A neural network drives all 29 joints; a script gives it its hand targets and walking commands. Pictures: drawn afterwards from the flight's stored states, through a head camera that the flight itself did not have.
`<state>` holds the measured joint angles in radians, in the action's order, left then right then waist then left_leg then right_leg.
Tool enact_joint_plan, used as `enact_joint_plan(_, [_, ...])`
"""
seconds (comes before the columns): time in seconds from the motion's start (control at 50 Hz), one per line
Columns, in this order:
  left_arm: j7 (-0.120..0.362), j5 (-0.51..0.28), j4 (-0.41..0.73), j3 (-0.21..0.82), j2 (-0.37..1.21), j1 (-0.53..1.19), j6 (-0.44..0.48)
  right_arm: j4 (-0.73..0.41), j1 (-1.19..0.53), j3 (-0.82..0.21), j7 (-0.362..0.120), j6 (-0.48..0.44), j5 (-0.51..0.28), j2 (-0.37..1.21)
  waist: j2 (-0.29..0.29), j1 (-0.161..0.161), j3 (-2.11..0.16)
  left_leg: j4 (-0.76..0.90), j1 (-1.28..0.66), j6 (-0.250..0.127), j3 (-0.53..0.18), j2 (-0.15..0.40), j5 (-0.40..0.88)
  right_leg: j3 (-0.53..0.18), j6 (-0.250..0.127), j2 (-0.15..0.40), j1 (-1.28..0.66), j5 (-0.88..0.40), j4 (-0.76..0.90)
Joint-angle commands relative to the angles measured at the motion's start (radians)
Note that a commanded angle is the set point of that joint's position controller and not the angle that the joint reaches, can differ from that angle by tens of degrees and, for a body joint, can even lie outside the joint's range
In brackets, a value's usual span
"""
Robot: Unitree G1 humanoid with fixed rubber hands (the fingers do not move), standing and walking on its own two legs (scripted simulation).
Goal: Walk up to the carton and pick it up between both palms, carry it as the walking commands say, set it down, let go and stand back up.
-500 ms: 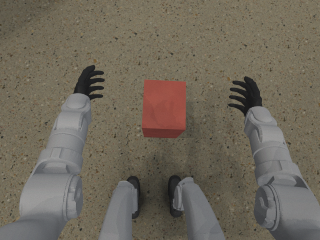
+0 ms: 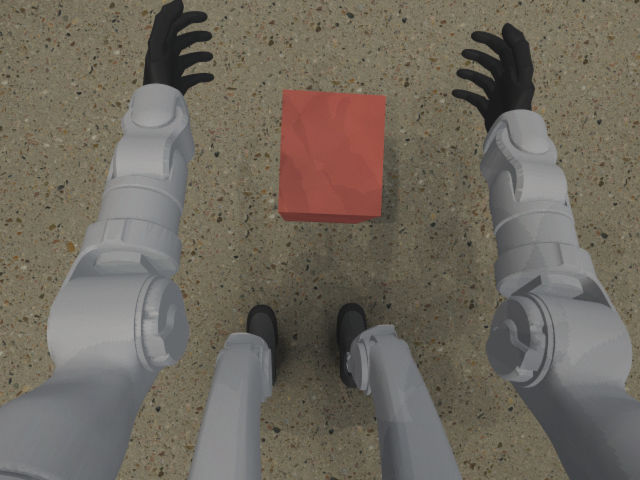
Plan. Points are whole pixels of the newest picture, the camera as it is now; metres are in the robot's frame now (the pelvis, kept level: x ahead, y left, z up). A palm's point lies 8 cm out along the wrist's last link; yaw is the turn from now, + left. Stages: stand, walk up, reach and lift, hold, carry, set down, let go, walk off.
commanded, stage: reach and lift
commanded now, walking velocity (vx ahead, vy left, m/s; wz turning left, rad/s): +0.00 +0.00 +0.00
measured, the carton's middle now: (326, 169) +0.51 -0.05 -0.51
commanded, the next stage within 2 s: none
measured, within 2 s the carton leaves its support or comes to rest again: neither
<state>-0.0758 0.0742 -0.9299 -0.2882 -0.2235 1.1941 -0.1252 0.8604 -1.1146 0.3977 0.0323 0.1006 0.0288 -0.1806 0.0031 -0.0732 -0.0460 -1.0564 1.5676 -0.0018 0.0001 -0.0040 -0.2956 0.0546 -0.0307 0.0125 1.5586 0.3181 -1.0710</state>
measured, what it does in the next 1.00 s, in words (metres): lowers itself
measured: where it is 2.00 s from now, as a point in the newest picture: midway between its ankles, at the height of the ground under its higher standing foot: (307, 360)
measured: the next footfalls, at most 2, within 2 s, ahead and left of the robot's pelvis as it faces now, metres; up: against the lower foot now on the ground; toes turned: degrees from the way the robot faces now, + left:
none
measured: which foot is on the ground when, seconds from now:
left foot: down 0.00-1.00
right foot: down 0.00-1.00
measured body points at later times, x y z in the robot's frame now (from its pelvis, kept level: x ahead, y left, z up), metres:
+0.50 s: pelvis -0.03 +0.01 -0.13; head +0.31 +0.00 +0.16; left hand +0.55 +0.15 -0.25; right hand +0.51 -0.22 -0.25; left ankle +0.07 +0.12 -0.62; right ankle +0.06 -0.10 -0.62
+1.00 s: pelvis -0.05 +0.01 -0.24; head +0.32 -0.01 +0.00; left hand +0.55 +0.14 -0.40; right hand +0.51 -0.22 -0.40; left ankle +0.07 +0.12 -0.62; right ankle +0.06 -0.10 -0.62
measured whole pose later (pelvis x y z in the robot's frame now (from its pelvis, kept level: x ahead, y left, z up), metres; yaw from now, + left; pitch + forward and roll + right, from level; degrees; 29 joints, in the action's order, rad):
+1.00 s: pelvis -0.05 +0.01 -0.24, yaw -1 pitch +39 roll +0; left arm -0.14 -0.15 -1.15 -0.10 -0.38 1.56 -0.13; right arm 1.10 -1.49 0.20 0.11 0.10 -0.17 -0.35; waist 0.01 -0.07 0.32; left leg -2.05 2.19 -0.01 0.01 0.00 -0.54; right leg 0.03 -0.03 0.01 2.18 0.56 -2.06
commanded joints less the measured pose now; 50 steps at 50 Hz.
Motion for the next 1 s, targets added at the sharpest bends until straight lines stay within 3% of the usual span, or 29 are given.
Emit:
enact_joint_plan(0.0, [0.002,0.013,0.169,-0.002,-0.083,0.248,0.03,-0.153,-0.203,0.024,-0.009,-0.037,0.005,-0.136,0.079,-0.022,-1.05,-0.023,-0.598,0.01,-0.045,-0.092,0.479,-0.059,0.067,-0.082,-0.535,-0.605,0.009])
enact_joint_plan(0.06, [0.011,0.014,0.095,-0.004,-0.043,0.239,0.019,-0.081,-0.191,0.037,-0.025,-0.036,0.022,-0.127,0.078,-0.036,-0.9,-0.047,-0.527,0.013,-0.053,-0.085,0.399,-0.045,0.07,-0.08,-0.365,-0.473,-0.004])
enact_joint_plan(0.08, [0.008,0.015,0.118,-0.006,-0.047,0.274,0.02,-0.087,-0.225,0.043,-0.031,-0.041,0.026,-0.135,0.075,-0.042,-0.896,-0.058,-0.51,0.017,-0.057,-0.084,0.368,-0.039,0.07,-0.08,-0.343,-0.443,-0.023])
enact_joint_plan(0.12, [0.005,0.013,0.132,-0.006,-0.059,0.324,0.017,-0.1,-0.282,0.032,-0.035,-0.039,0.011,-0.139,0.085,-0.026,-0.927,-0.104,-0.493,0.02,-0.05,-0.086,0.337,-0.035,0.071,-0.078,-0.311,-0.406,-0.065])
enact_joint_plan(0.2, [-0.005,0.005,0.051,-0.015,-0.079,0.351,-0.002,-0.036,-0.328,0.01,-0.037,-0.021,-0.004,-0.147,0.055,-0.018,-0.892,-0.207,-0.391,0.018,-0.033,-0.094,0.222,-0.023,0.078,-0.076,-0.215,-0.282,-0.163])
enact_joint_plan(0.26, [-0.026,-0.002,0.08,-0.006,-0.12,0.395,-0.005,-0.067,-0.38,0.002,-0.019,-0.019,-0.028,-0.181,0.059,-0.011,-1.021,-0.292,-0.369,0.02,-0.01,-0.105,0.237,-0.012,0.086,-0.082,-0.236,-0.323,-0.257])
enact_joint_plan(0.28, [-0.032,-0.006,0.047,-0.009,-0.129,0.388,-0.006,-0.023,-0.359,-0.011,-0.015,-0.016,-0.032,-0.184,0.039,-0.013,-0.997,-0.317,-0.331,0.018,-0.007,-0.108,0.21,-0.009,0.088,-0.082,-0.209,-0.3,-0.283])
enact_joint_plan(0.3, [-0.036,-0.018,0.02,0.004,-0.123,0.385,-0.01,-0.002,-0.371,-0.014,-0.012,-0.011,-0.04,-0.199,0.04,-0.016,-1.014,-0.346,-0.325,0.021,-0.004,-0.106,0.191,-0.005,0.088,-0.084,-0.197,-0.28,-0.317])
enact_joint_plan(0.34, [-0.044,-0.049,0.075,0.025,-0.135,0.44,-0.011,-0.047,-0.403,-0.022,0.005,-0.01,-0.049,-0.22,0.036,-0.039,-1.094,-0.391,-0.322,0.02,0.002,-0.11,0.207,0.004,0.086,-0.085,-0.196,-0.288,-0.351])
enact_joint_plan(0.42, [-0.058,-0.095,0.075,0.074,-0.157,0.471,-0.015,-0.048,-0.438,-0.058,0.027,-0.002,-0.092,-0.249,0.06,-0.039,-1.136,-0.49,-0.296,0.021,0.009,-0.109,0.214,0.009,0.084,-0.088,-0.117,-0.275,-0.441])
enact_joint_plan(0.46, [-0.06,-0.119,0.067,0.095,-0.153,0.506,-0.014,-0.029,-0.475,-0.079,0.032,-0.001,-0.105,-0.25,0.063,-0.039,-1.068,-0.526,-0.206,0.023,0.011,-0.107,0.161,0.006,0.078,-0.082,-0.057,-0.227,-0.474])
enact_joint_plan(0.54, [-0.07,-0.136,0.029,0.11,-0.174,0.538,-0.022,-0.003,-0.495,-0.099,0.041,0.008,-0.14,-0.263,0.098,-0.029,-1.076,-0.596,-0.217,0.027,0.016,-0.099,0.113,0.011,0.075,-0.075,0.005,-0.155,-0.54])
enact_joint_plan(0.56, [-0.073,-0.144,0.034,0.12,-0.175,0.54,-0.022,0.013,-0.504,-0.108,0.044,0.009,-0.139,-0.263,0.075,-0.034,-1.087,-0.619,-0.2,0.027,0.012,-0.094,0.12,0.012,0.074,-0.073,-0.005,-0.172,-0.569])
enact_joint_plan(0.58, [-0.07,-0.155,0.016,0.133,-0.166,0.55,-0.023,0.015,-0.514,-0.106,0.045,0.007,-0.143,-0.269,0.087,-0.05,-1.06,-0.636,-0.181,0.025,0.011,-0.091,0.099,0.013,0.072,-0.072,0.028,-0.151,-0.583])
enact_joint_plan(0.64, [-0.071,-0.165,-0.013,0.13,-0.177,0.566,-0.018,0.047,-0.538,-0.117,0.049,0.002,-0.138,-0.28,0.063,-0.05,-1.002,-0.685,-0.124,0.027,0.009,-0.088,0.088,0.014,0.07,-0.065,0.068,-0.138,-0.632])
enact_joint_plan(0.68, [-0.071,-0.164,-0.054,0.133,-0.19,0.578,-0.017,0.076,-0.557,-0.131,0.048,0.004,-0.157,-0.27,0.082,-0.026,-0.989,-0.714,-0.12,0.025,0.015,-0.082,0.065,0.008,0.071,-0.059,0.08,-0.112,-0.665])
enact_joint_plan(0.7, [-0.07,-0.158,-0.048,0.133,-0.196,0.588,-0.013,0.076,-0.557,-0.127,0.049,0.002,-0.16,-0.28,0.094,-0.03,-0.981,-0.731,-0.117,0.026,0.018,-0.081,0.054,0.005,0.069,-0.058,0.092,-0.098,-0.676])
enact_joint_plan(0.74, [-0.071,-0.169,-0.041,0.13,-0.214,0.605,-0.004,0.062,-0.595,-0.138,0.058,-0.005,-0.154,-0.288,0.055,-0.028,-0.988,-0.765,-0.067,0.022,0.018,-0.082,0.058,-0.002,0.07,-0.055,0.057,-0.121,-0.707])
enact_joint_plan(0.78, [-0.07,-0.18,-0.073,0.144,-0.222,0.617,-0.001,0.1,-0.601,-0.144,0.06,-0.007,-0.166,-0.288,0.054,-0.034,-0.982,-0.796,-0.072,0.022,0.018,-0.078,0.044,-0.005,0.072,-0.052,0.045,-0.114,-0.735])
enact_joint_plan(0.86, [-0.066,-0.195,-0.099,0.161,-0.244,0.643,0.016,0.117,-0.641,-0.175,0.069,-0.016,-0.19,-0.287,0.046,-0.015,-0.922,-0.849,-0.01,0.017,0.022,-0.073,0.024,-0.022,0.069,-0.047,0.053,-0.099,-0.781])
enact_joint_plan(0.9, [-0.062,-0.211,-0.122,0.176,-0.238,0.651,0.018,0.13,-0.648,-0.173,0.073,-0.023,-0.185,-0.308,0.042,-0.033,-0.895,-0.872,-0.003,0.017,0.014,-0.069,0.033,-0.021,0.067,-0.046,0.063,-0.101,-0.805])
enact_joint_plan(0.96, [-0.061,-0.235,-0.105,0.197,-0.256,0.678,0.031,0.128,-0.677,-0.193,0.081,-0.031,-0.207,-0.309,0.048,-0.025,-0.938,-0.919,-0.023,0.019,0.016,-0.065,0.067,-0.036,0.064,-0.043,0.019,-0.144,-0.841])
enact_joint_plan(0.98, [-0.062,-0.236,-0.117,0.193,-0.268,0.699,0.033,0.145,-0.687,-0.204,0.082,-0.033,-0.212,-0.311,0.022,-0.028,-0.91,-0.924,0.012,0.013,0.007,-0.064,0.043,-0.038,0.063,-0.041,0.028,-0.129,-0.849])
